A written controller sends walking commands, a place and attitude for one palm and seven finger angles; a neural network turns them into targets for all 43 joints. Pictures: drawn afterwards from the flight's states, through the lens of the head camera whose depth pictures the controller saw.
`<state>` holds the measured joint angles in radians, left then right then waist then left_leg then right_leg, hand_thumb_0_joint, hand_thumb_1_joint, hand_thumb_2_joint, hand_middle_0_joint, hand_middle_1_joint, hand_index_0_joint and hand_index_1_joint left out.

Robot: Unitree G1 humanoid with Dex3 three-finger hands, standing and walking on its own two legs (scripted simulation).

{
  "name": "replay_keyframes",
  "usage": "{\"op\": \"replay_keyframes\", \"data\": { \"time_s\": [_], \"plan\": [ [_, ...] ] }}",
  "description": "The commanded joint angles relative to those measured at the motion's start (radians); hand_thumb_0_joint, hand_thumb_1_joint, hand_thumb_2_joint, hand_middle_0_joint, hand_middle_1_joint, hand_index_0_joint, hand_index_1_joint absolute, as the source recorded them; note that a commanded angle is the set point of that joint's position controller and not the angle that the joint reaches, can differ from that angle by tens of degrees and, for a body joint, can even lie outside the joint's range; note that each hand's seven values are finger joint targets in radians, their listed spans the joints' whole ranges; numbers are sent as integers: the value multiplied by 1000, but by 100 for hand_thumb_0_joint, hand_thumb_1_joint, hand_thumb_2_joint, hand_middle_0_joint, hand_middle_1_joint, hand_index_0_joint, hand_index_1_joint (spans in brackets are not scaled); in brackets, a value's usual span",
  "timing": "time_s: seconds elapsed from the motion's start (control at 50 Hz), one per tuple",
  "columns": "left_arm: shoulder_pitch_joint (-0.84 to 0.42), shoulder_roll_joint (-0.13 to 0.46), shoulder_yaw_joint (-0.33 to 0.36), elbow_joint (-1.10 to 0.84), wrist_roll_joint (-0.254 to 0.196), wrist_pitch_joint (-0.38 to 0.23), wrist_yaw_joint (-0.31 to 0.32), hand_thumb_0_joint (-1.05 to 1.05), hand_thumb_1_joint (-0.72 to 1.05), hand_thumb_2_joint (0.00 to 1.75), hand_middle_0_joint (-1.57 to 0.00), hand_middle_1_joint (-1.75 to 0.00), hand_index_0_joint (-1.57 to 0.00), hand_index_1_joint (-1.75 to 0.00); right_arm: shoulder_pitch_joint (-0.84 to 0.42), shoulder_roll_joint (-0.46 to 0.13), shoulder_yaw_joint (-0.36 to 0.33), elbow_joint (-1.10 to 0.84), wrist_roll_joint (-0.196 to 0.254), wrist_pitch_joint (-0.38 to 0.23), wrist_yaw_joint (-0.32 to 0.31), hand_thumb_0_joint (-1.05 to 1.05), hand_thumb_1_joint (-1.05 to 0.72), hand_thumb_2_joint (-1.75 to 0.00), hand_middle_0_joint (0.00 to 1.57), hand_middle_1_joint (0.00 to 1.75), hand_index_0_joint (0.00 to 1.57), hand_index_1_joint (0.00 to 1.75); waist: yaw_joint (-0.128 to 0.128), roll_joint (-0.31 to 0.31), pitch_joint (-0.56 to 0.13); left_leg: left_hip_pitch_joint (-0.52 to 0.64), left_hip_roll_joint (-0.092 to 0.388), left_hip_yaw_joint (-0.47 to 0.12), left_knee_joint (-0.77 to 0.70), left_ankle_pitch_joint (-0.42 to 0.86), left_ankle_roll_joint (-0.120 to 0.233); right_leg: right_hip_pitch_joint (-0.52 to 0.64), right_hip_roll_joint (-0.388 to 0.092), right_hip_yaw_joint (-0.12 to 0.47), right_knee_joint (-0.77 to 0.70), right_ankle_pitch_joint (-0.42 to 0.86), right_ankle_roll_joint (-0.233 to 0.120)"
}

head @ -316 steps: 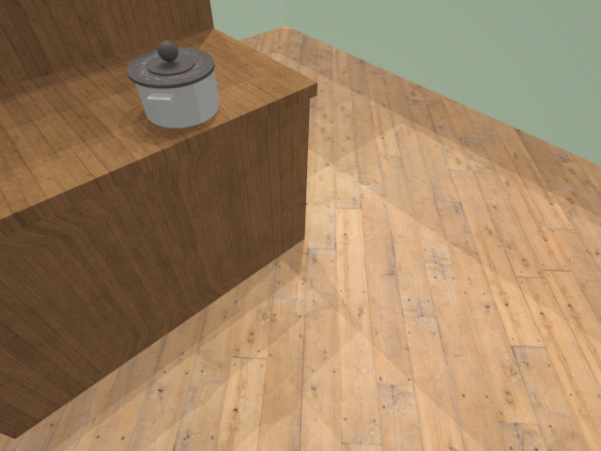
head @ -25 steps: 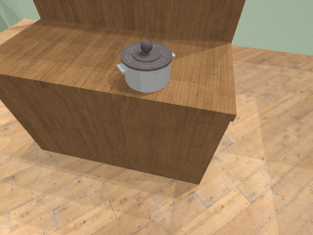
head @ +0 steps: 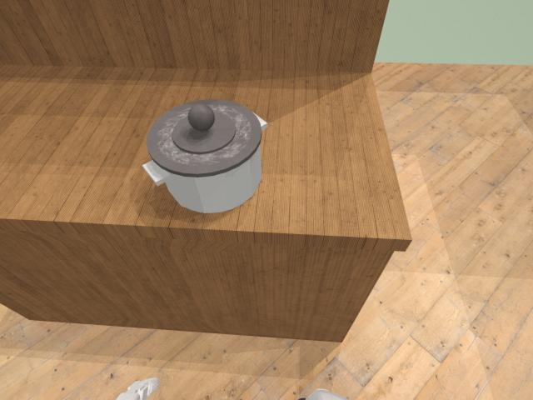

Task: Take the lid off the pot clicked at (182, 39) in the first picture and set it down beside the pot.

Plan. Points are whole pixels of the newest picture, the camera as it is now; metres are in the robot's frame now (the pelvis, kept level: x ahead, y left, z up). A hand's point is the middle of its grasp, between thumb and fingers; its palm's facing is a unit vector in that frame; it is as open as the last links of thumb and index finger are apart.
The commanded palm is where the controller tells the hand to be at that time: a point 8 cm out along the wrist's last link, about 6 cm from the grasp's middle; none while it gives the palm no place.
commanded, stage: come to a stop and stand still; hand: left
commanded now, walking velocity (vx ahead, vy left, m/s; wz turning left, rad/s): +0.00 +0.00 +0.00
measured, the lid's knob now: (201, 117) +0.53 +0.12 +0.14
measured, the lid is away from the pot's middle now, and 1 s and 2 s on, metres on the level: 0.00 0.00 0.00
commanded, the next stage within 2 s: none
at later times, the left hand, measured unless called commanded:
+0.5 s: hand out of the picture +0.12 +0.23 -0.17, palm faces +0.04 -0.97 -0.22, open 7.3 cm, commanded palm none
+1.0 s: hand out of the picture +0.05 +0.18 -0.15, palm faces +0.00 -0.97 -0.22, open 7.4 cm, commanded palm none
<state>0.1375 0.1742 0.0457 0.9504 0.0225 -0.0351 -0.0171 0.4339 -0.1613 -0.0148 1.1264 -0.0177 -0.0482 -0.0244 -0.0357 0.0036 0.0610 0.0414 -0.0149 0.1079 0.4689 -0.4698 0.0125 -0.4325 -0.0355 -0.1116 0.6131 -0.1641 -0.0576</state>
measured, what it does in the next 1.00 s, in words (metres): steps on the spot: left foot, then right foot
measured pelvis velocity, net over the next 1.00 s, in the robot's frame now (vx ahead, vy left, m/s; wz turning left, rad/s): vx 0.03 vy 0.00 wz -0.03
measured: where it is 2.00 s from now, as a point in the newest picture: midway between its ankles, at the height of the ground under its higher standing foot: outside the picture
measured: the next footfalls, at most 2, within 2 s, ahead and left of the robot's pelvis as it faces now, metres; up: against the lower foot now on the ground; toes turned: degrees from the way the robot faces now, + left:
left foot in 0.46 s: +0.11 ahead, +0.15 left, +0.00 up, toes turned -1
right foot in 0.88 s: +0.01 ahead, -0.10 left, +0.00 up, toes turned -3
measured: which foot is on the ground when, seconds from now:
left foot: down 0.00-0.02, up 0.04-0.44, down 0.46-1.00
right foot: down 0.00-0.48, up 0.50-0.86, down 0.88-1.00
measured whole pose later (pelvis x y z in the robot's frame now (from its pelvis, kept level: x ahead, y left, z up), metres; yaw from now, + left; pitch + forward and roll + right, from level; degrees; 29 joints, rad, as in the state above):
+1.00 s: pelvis +0.03 +0.00 +0.02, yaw -2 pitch -1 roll +0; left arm 0.28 0.16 0.01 1.10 0.01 0.01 0.02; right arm 0.29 -0.18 -0.03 1.13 -0.01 0.04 -0.02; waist -0.02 0.04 -0.01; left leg -0.25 0.05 0.01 0.45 -0.19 -0.02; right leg -0.09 0.01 -0.03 0.44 -0.33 -0.03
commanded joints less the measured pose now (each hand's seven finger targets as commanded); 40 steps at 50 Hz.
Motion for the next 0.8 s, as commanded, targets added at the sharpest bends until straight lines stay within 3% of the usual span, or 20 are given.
{"op": "replay_keyframes", "data": {
  "time_s": [0.0, 0.02, 0.06, 0.1, 0.12, 0.18, 0.28, 0.34, 0.38, 0.4, 0.42, 0.44, 0.46, 0.48, 0.52, 0.58, 0.64, 0.72, 0.76, 0.78],
  "plan": [
    [403, 253, 58, 66, -19, -25, 31, 0, 90, 90, -20, -30, -20, -30, 5, -112, -36, -86, 23, -16, -6, 0, -90, -90, 20, 30, 20, 30, 146, -158, -238, -516, -7, -99, 811, -132, 5, 574, -427, 581, -256, 543, -276],
    [301, 201, 47, 45, -21, -23, 40, 0, 90, 90, -20, -30, -20, -30, -31, -96, -32, -77, 21, -4, -8, 0, -90, -90, 20, 30, 20, 30, 115, -71, -136, -537, 36, -143, 830, -76, 1, 446, -393, 514, -291, 478, -267],
    [120, 145, 26, -6, -18, -10, 53, 0, 90, 90, -20, -30, -20, -30, -40, -65, -27, -71, 15, 26, -6, 0, -90, -90, 20, 30, 20, 30, 49, -55, -63, -469, 82, -160, 757, -7, -20, 212, -326, 355, -303, 482, -215],
    [37, 112, 8, -25, -8, -3, 63, 0, 90, 90, -20, -30, -20, -30, -8, -21, -18, -56, 16, 59, -8, 0, -90, -90, 20, 30, 20, 30, -6, -39, -62, -355, 82, -149, 602, 20, -36, 72, -264, 207, -294, 568, -169],
    [39, 122, 9, -30, -3, 2, 65, 0, 90, 90, -20, -30, -20, -30, -6, -9, -21, -61, 21, 72, -6, 0, -90, -90, 20, 30, 20, 30, -8, -60, -75, -340, 65, -127, 530, 22, -41, 75, -245, 167, -275, 586, -158],
    [86, 148, 25, -22, -5, 21, 65, 0, 90, 90, -20, -30, -20, -30, -66, -24, -33, -87, 19, 90, -1, 0, -90, -90, 20, 30, 20, 30, 30, -103, -94, -386, 39, -90, 478, 55, -60, 143, -243, 182, -261, 540, -163],
    [83, 179, 39, -39, 2, 40, 65, 0, 90, 90, -20, -30, -20, -30, -167, -59, -53, -138, 17, 96, 1, 0, -90, -90, 20, 30, 20, 30, 50, -167, -106, -441, 25, -102, 455, 32, -76, 226, -262, 213, -215, 628, -174],
    [74, 192, 44, -45, 8, 46, 63, 0, 90, 90, -20, -30, -20, -30, -194, -63, -58, -153, 19, 91, 1, 0, -90, -90, 20, 30, 20, 30, 47, -173, -116, -403, 19, -98, 334, 49, -70, 250, -248, 223, -184, 584, -160],
    [68, 196, 43, -45, 5, 51, 65, 0, 90, 90, -20, -30, -20, -30, -175, -63, -56, -145, 18, 82, 3, 0, -90, -90, 20, 30, 20, 30, 29, -167, -134, -304, 12, -77, 174, 164, -68, 223, -225, 216, -146, 491, -122],
    [59, 193, 44, -42, 0, 54, 64, 0, 90, 90, -20, -30, -20, -30, -147, -66, -55, -137, 17, 75, 3, 0, -90, -90, 20, 30, 20, 30, 11, -151, -141, -229, 16, -77, 37, 278, -62, 201, -200, 202, -108, 410, -83],
    [71, 168, 36, -42, -6, 57, 63, 0, 90, 90, -20, -30, -20, -30, -133, -88, -56, -131, 14, 66, 2, 0, -90, -90, 20, 30, 20, 30, 7, -79, -151, -150, 65, -98, -72, 393, -48, 169, -147, 170, -44, 273, -33],
    [116, 111, 27, -47, -14, 64, 59, 0, 90, 90, -20, -30, -20, -30, -153, -165, -66, -151, 3, 55, 1, 0, -90, -90, 20, 30, 20, 30, 23, 172, -141, -113, 267, -324, -140, 651, 18, 34, -23, 93, 76, -90, 37],
    [129, 100, 20, -45, -13, 71, 64, 0, 90, 90, -20, -30, -20, -30, -179, -217, -69, -181, 0, 58, -1, 0, -90, -90, 20, 30, 20, 30, 25, 274, -122, -215, 412, -440, -165, 857, 116, 30, 49, 94, 253, -442, 70],
    [102, 121, 24, -51, -12, 81, 66, 0, 90, 90, -20, -30, -20, -30, -202, -216, -64, -191, -9, 63, -7, 0, -90, -90, 20, 30, 20, 30, 18, 176, -82, -324, 422, -415, -171, 814, 182, 65, 42, 162, 375, -448, 66],
    [121, 134, 39, -14, -2, 93, 58, 0, 90, 90, -20, -30, -20, -30, -273, -164, -45, -189, -9, 55, -31, 0, -90, -90, 20, 30, 20, 30, 57, 225, -43, -322, 322, -331, -178, 728, 141, 10, 44, 213, 470, -332, 75],
    [163, 131, 35, 21, -5, 83, 42, 0, 90, 90, -20, -30, -20, -30, -293, -148, -34, -193, -3, 46, -27, 0, -90, -90, 20, 30, 20, 30, 59, 156, -88, -252, 259, -254, -185, 567, 123, 7, 42, 185, 474, -250, 94],
    [135, 126, 29, 22, -5, 82, 34, 0, 90, 90, -20, -30, -20, -30, -215, -161, -42, -161, 0, 50, -27, 0, -90, -90, 20, 30, 20, 30, 17, 155, -114, -113, 261, -276, -197, 494, 123, -28, 33, 155, 370, -261, 104],
    [98, 93, 9, 26, -8, 74, 30, 0, 90, 90, -20, -30, -20, -30, -157, -173, -54, -121, -4, 52, -22, 0, -90, -90, 20, 30, 20, 30, -17, 176, -102, -68, 275, -308, -199, 500, 134, 43, 15, 114, 127, -339, 93],
    [117, 78, 1, 44, -14, 65, 32, 0, 90, 90, -20, -30, -20, -30, -149, -167, -54, -104, -3, 50, -17, 0, -90, -90, 20, 30, 20, 30, -12, 176, -98, -101, 263, -313, -192, 503, 131, 119, 21, 105, 3, -320, 78],
    [153, 79, 0, 61, -16, 62, 34, 0, 90, 90, -20, -30, -20, -30, -156, -173, -54, -98, -2, 51, -14, 0, -90, -90, 20, 30, 20, 30, 5, 180, -103, -130, 251, -298, -185, 457, 116, 171, 22, 93, -66, -263, 73]
  ]
}}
